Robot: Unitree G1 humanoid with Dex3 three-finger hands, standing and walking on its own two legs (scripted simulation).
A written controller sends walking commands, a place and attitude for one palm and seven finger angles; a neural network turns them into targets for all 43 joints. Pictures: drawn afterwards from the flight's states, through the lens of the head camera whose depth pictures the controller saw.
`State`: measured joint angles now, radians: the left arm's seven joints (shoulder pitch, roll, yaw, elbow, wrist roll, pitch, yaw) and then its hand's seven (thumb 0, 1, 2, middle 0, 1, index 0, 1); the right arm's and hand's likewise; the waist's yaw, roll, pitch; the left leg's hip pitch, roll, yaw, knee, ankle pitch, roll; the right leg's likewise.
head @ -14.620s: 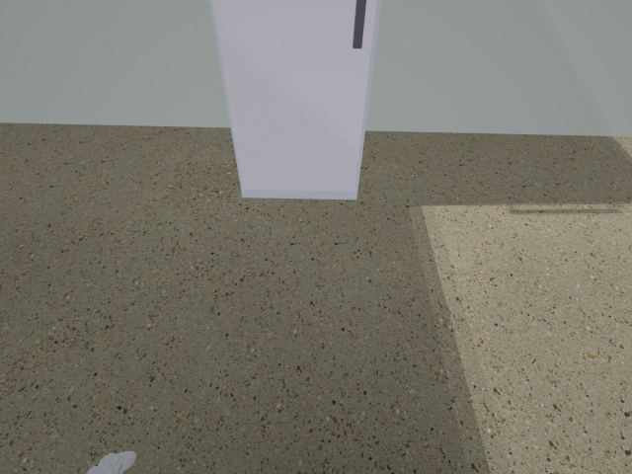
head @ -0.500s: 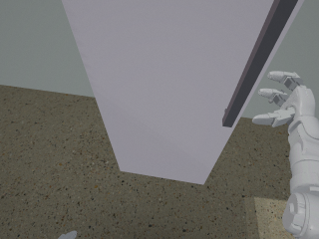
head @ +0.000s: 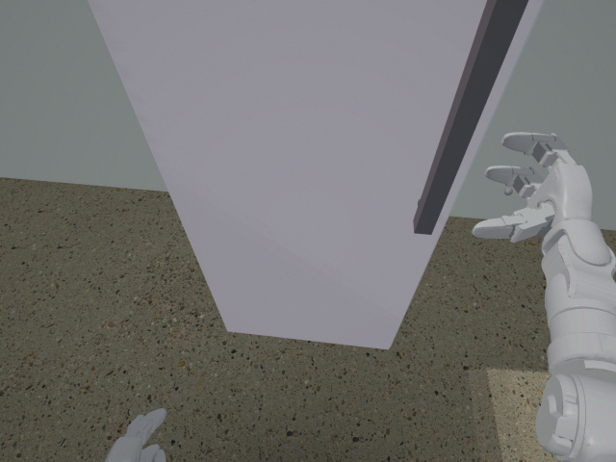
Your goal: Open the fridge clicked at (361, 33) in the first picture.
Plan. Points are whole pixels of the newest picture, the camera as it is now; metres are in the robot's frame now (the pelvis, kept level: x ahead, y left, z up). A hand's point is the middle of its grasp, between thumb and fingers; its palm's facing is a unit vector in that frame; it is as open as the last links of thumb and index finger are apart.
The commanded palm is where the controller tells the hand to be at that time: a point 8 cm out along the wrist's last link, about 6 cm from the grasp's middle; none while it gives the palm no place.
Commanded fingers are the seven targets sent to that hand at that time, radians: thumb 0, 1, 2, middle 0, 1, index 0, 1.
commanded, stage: move the hooked fingers beside the handle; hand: right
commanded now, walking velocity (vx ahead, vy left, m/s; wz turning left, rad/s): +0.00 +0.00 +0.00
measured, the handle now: (469, 82) +0.51 -0.13 +0.24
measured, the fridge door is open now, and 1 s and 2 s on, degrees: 0 0 0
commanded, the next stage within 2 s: feel for the door with the fingertips in 0.14 s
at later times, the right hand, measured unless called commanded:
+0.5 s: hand (481, 188) +0.44 -0.17 +0.14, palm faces +0.00 +1.00 +0.02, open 14.0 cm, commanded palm +0.41 -0.22 +0.14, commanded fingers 0.00 0.50 -0.30 0.30 1.20 0.30 1.20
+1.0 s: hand (476, 177) +0.45 -0.16 +0.14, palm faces +0.02 +1.00 +0.01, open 14.0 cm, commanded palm +0.43 -0.21 +0.14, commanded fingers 0.00 0.50 -0.30 0.30 1.20 0.30 1.20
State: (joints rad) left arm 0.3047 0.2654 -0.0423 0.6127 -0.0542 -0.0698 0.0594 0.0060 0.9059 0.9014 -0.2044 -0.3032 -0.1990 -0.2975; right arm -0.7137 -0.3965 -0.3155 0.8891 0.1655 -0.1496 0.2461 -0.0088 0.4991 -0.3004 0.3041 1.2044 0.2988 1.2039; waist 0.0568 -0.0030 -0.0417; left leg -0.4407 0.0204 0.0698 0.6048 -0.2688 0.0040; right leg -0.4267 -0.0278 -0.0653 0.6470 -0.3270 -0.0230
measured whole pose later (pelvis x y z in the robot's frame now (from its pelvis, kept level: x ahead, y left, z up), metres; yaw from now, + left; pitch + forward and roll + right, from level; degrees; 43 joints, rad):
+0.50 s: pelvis +0.01 +0.00 +0.00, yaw +0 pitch +6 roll +1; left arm 0.35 0.27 -0.02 0.64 -0.05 -0.06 0.04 0.01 0.91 0.90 -0.20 -0.30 -0.20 -0.30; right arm -0.67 -0.33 -0.27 0.80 0.17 -0.13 0.20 -0.01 0.50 -0.30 0.30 1.20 0.30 1.20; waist 0.06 -0.02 -0.05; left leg -0.43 0.01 0.07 0.60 -0.28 0.01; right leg -0.41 -0.03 -0.07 0.64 -0.34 -0.02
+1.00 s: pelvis +0.00 +0.02 +0.00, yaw +0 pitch +6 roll +1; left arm 0.34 0.28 -0.03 0.66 -0.05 -0.05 0.06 0.01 0.91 0.90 -0.20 -0.30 -0.20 -0.30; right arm -0.80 -0.37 -0.28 0.97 0.16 -0.17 0.20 -0.01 0.50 -0.30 0.30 1.20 0.30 1.20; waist 0.07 -0.02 -0.04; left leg -0.45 0.01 0.08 0.61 -0.27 0.02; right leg -0.43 -0.04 -0.05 0.64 -0.32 0.00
